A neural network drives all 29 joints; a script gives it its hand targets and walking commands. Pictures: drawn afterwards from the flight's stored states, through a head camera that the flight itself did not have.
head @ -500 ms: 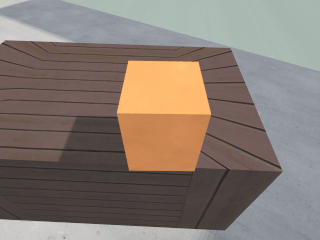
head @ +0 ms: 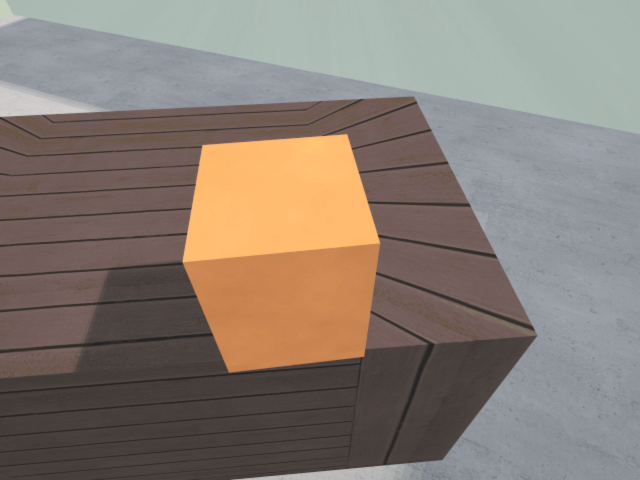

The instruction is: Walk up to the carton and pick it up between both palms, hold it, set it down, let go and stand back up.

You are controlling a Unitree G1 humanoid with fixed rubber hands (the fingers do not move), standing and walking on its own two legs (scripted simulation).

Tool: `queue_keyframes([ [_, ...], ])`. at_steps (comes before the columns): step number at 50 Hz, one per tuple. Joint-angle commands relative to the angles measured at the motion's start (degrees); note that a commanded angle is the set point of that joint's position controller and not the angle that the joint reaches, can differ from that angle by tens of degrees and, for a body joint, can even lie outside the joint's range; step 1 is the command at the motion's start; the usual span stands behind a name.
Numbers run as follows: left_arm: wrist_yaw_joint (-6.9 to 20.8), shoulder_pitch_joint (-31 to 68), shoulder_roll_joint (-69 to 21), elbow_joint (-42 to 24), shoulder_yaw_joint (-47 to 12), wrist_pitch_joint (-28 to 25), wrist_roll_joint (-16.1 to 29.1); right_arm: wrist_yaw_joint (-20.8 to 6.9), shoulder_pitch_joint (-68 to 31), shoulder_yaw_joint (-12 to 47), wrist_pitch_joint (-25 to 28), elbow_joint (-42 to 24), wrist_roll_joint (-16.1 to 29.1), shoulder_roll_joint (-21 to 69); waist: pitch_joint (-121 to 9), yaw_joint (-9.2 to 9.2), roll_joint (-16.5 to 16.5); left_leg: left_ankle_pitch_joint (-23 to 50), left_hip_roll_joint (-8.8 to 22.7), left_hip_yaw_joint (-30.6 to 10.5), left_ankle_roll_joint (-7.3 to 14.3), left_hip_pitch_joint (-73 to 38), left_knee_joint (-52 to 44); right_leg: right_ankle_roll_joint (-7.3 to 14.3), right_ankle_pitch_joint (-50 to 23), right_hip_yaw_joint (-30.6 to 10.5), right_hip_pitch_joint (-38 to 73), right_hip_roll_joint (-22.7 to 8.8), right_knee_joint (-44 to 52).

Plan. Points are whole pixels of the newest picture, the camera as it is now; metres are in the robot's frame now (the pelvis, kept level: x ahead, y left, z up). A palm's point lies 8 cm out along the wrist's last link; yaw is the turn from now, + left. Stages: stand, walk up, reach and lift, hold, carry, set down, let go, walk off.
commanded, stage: walk up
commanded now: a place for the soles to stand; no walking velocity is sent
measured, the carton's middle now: (286, 255) +0.41 +0.07 +0.06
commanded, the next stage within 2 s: none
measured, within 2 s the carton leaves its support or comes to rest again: neither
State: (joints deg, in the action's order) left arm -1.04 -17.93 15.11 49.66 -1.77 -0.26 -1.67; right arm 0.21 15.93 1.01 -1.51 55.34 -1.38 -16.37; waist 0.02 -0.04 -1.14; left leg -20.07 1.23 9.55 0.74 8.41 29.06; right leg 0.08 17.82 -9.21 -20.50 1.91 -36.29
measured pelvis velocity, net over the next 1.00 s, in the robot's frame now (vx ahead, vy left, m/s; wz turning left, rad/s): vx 0.04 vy -0.01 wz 0.11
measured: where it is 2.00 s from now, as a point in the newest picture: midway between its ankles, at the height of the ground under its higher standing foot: outside the picture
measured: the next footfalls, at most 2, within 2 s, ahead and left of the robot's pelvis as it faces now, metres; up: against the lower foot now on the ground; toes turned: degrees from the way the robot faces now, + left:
none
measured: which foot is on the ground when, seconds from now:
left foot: down 0.00-1.00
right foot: down 0.00-1.00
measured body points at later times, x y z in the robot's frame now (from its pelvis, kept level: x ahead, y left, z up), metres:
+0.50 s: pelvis +0.06 +0.00 +0.00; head +0.08 +0.01 +0.45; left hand +0.15 +0.25 -0.14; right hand +0.09 -0.25 -0.14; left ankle -0.01 +0.11 -0.73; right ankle +0.05 -0.12 -0.73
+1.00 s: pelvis +0.04 -0.01 +0.01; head +0.04 +0.00 +0.46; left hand +0.06 +0.25 -0.14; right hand +0.07 -0.26 -0.14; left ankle -0.01 +0.11 -0.73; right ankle +0.05 -0.12 -0.73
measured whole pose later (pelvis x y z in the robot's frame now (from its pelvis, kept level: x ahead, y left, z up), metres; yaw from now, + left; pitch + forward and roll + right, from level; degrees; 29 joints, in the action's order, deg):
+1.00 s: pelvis +0.04 -0.01 +0.01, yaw +7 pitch -2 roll -1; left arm -1.3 -12.3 14.1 59.8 -2.6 -0.1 -0.9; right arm 1.0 19.1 1.8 0.8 59.1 -0.5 -13.6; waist 2.3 0.2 0.4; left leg -17.8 -0.7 -4.1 -0.1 6.6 26.8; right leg 0.5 14.2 2.7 -9.6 0.0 -26.0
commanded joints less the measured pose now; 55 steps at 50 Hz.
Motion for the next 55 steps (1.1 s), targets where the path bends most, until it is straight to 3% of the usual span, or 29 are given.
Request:
queue_keyframes([
  [1, 0.47, -1.41, 4.63, -3.28, 0.93, -1.78, -0.35, 0.04, 1.62, -1.15, 1.15, -0.86, -0.65, -8.15, 11.60, -0.68, 3.77, -10.09, 12.82, -11.58, 6.74, 8.38, -14.36, 1.91, -4.11, 2.06, -1.37, -2.32, 5.76],
  [2, 0.41, -3.77, 5.13, -2.88, 1.09, -2.39, -0.31, -0.42, 1.10, -0.73, 1.36, -1.00, -0.84, -7.57, 8.61, -1.90, 3.58, -3.04, 10.03, -7.96, 5.16, 8.34, -10.38, 2.47, -7.23, 0.29, 3.14, -2.60, 6.96],
  [3, 0.19, -5.51, 6.41, -2.35, 1.35, -2.77, -0.08, -0.81, 1.02, -0.44, 1.55, -1.39, -0.72, -6.57, 6.15, -2.16, 1.40, 1.91, 6.62, -4.02, 3.64, 7.83, -5.10, 3.03, -11.03, -3.05, 5.57, -3.96, 7.46],
  [4, 0.09, -6.74, 8.65, -1.64, 1.92, -2.76, 0.19, -0.90, 2.12, -0.38, 1.51, -1.63, -0.49, -5.53, 4.29, -1.46, -2.82, 1.42, 3.23, -2.00, 1.89, 7.92, 0.10, 4.53, -14.01, -8.71, 7.08, -6.92, 9.20],
  [5, -0.04, -9.03, 9.92, -0.82, 2.54, -2.53, 0.47, -0.80, 3.88, -0.26, 1.32, -1.46, -0.50, -4.90, 1.52, -1.60, -5.49, -3.29, 1.29, -3.70, 0.45, 8.37, 3.72, 7.08, -12.85, -15.72, 9.98, -10.49, 12.48],
  [7, -0.64, -8.73, 10.61, -0.31, 3.20, -1.69, 0.70, -0.52, 4.67, -0.06, 1.44, -2.07, -0.52, -4.27, 0.72, -1.70, -7.70, -8.90, -0.44, -6.71, 0.05, 11.13, 5.18, 11.17, -13.65, -21.07, 13.77, -13.76, 15.95],
  [9, -1.06, -4.63, 9.89, -0.84, 3.11, -1.08, 0.22, -0.13, 6.00, 0.02, 2.18, -2.18, -0.31, -3.89, 0.51, -0.34, -7.74, -5.16, 0.43, -8.84, 0.76, 11.55, 2.53, 11.47, -18.99, -18.32, 15.20, -14.39, 14.99],
  [11, -0.80, -0.44, 8.14, -0.93, 2.30, -1.03, -0.01, 0.18, 8.20, -0.11, 3.16, -1.70, -0.15, -3.90, -1.67, 1.93, -5.34, 9.09, 1.93, -10.13, 1.54, 1.30, -4.87, 7.45, -24.02, -9.89, 9.84, -11.15, 11.61],
  [12, -0.44, 1.83, 6.72, -1.36, 1.68, -1.28, 0.03, 0.31, 8.46, -0.51, 3.54, -1.60, 0.09, -4.96, -2.46, 2.61, -2.68, 15.58, 3.47, -11.58, 2.04, -2.99, -6.22, 4.91, -24.74, -4.19, 6.95, -7.82, 8.24],
  [13, -0.38, 3.30, 5.19, -1.45, 1.12, -1.48, 0.30, 0.45, 6.75, -0.91, 3.52, -1.53, 0.84, -6.45, -1.37, 1.52, -0.02, 25.26, 5.63, -14.36, 2.54, -3.41, -5.94, 3.25, -25.90, 0.25, 5.91, -4.71, 5.07],
  [14, -0.54, 1.43, 3.89, -0.73, 0.74, -1.68, 0.03, 0.34, 6.64, -1.28, 3.28, -1.24, 1.15, -7.22, -1.43, 0.34, 2.44, 30.83, 6.36, -14.55, 3.15, -5.23, -4.81, 2.61, -24.54, 2.18, 5.59, -3.70, 4.29],
  [18, -1.02, 1.48, 4.64, 0.76, 0.74, -1.57, -0.16, 0.59, 8.48, -1.32, 2.22, -0.84, 0.78, -4.81, -1.61, 1.16, 4.99, 38.48, 6.03, -12.96, 3.19, -7.76, -2.20, 2.52, -26.60, 4.38, 5.06, -3.71, 3.29],
  [26, -1.10, 2.87, 5.60, 2.25, 1.19, -0.76, 0.22, 0.89, 6.35, -1.52, 1.99, -1.47, 0.79, -4.46, -0.34, -0.21, 1.92, 29.54, 3.67, -12.92, 2.16, 1.12, -1.39, 3.97, -28.48, 3.72, 13.66, -6.37, 5.18],
  [34, -0.72, 7.18, 5.46, 3.82, 0.92, -0.70, 0.55, 0.86, 5.62, -1.42, 2.42, -0.61, 0.72, -4.07, 1.84, 0.29, 1.16, 21.98, 3.33, -15.25, 2.42, 0.85, -4.45, 3.35, -20.37, 4.67, 12.14, -6.40, 9.26],
  [48, -0.51, 5.88, 6.23, 8.06, 0.42, -0.51, 0.74, 1.07, 6.44, -0.30, 2.88, 2.43, 0.88, -3.56, 4.75, 0.29, 1.43, 10.48, 2.07, -17.43, 1.99, 5.05, -6.95, 2.93, -5.62, 5.62, 12.60, -6.86, 15.88],
  [55, -0.49, 4.31, 6.31, 9.41, 0.19, -0.37, 0.67, 1.26, 7.36, 0.29, 3.18, 3.36, 0.92, -3.45, 5.03, 0.24, 1.62, 9.27, 1.64, -18.61, 1.84, 7.28, -6.54, 3.00, -3.41, 6.41, 13.44, -7.39, 16.73],
])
